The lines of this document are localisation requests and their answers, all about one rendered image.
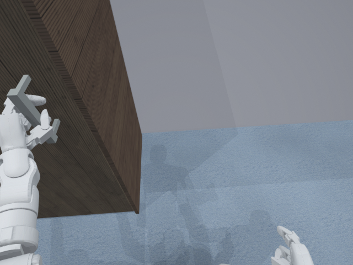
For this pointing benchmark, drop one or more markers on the robot left forearm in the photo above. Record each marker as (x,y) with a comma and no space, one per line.
(19,203)

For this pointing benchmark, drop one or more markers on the wardrobe door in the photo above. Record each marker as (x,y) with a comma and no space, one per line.
(75,177)

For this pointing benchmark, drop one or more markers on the right robot hand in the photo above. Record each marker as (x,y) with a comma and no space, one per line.
(298,253)

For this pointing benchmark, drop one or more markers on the left robot hand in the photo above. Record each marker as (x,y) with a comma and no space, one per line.
(13,127)

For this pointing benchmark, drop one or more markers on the left robot upper arm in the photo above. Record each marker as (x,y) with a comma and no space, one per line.
(27,259)

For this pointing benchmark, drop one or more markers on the handle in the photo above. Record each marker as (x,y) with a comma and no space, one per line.
(26,107)

